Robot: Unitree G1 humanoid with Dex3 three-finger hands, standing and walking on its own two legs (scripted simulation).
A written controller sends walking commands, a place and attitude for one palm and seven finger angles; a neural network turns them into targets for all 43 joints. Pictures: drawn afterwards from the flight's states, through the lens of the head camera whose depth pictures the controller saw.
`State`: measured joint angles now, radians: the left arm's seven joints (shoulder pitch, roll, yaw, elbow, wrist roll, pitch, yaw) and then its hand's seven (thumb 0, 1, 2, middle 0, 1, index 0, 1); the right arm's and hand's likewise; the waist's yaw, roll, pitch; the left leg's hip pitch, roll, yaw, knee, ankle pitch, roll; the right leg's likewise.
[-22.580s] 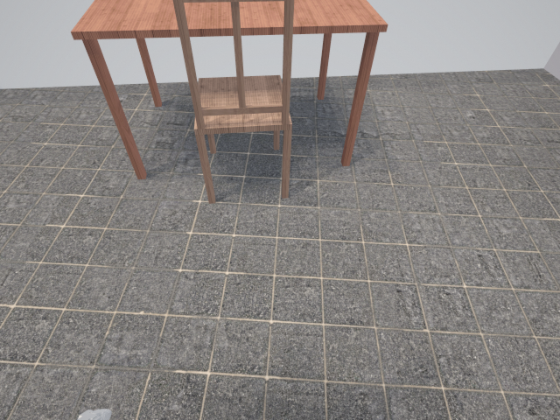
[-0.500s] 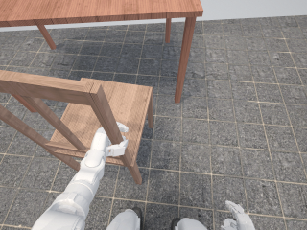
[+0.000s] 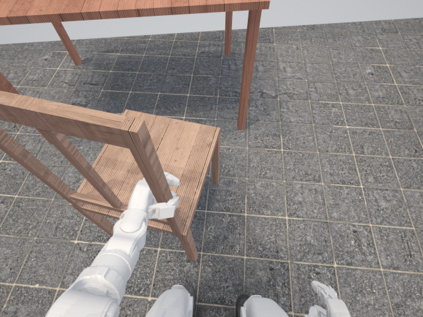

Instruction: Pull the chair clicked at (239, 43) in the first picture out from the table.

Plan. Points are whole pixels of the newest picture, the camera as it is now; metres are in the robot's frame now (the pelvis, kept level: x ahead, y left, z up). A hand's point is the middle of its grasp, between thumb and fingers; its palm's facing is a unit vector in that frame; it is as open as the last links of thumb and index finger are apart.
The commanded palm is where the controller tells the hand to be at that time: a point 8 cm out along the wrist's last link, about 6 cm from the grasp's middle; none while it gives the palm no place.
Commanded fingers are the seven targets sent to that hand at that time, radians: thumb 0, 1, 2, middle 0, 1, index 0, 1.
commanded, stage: step backward, pulling the chair out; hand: left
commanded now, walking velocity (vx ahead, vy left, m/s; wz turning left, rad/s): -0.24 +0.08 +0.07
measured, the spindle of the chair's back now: (91, 175) +0.40 +0.28 -0.05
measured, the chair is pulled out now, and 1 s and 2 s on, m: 0.46 0.60 0.60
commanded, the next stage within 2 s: stop walking, hand still on the chair in 0.12 s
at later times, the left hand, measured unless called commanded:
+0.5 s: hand (168, 261) +0.22 +0.09 -0.06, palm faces -0.12 -0.98 -0.13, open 6.3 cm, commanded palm +0.21 +0.15 -0.05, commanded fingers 0.00 0.90 0.90 -0.50 -1.45 -0.50 -1.45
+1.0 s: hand (167, 272) +0.20 +0.09 -0.06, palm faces -0.15 -0.98 -0.13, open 6.2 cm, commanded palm +0.19 +0.15 -0.05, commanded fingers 0.00 0.90 0.90 -0.50 -1.45 -0.50 -1.45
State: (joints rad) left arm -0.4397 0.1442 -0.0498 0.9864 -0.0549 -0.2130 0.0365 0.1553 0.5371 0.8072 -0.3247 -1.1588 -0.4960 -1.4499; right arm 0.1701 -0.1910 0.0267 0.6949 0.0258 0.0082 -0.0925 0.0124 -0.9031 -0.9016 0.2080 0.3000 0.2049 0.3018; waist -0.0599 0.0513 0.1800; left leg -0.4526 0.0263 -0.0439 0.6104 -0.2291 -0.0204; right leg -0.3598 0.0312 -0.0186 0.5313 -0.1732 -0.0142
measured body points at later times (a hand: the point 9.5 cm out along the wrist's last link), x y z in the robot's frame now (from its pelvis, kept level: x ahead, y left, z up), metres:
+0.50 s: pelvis -0.07 +0.00 +0.00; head -0.04 -0.01 +0.45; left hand +0.22 +0.15 -0.05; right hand +0.04 -0.23 -0.12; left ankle +0.00 +0.13 -0.72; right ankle +0.03 -0.12 -0.73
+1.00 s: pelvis -0.02 +0.01 +0.01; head -0.02 +0.00 +0.46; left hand +0.20 +0.15 -0.05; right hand +0.10 -0.21 -0.11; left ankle +0.00 +0.13 -0.73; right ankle +0.03 -0.12 -0.73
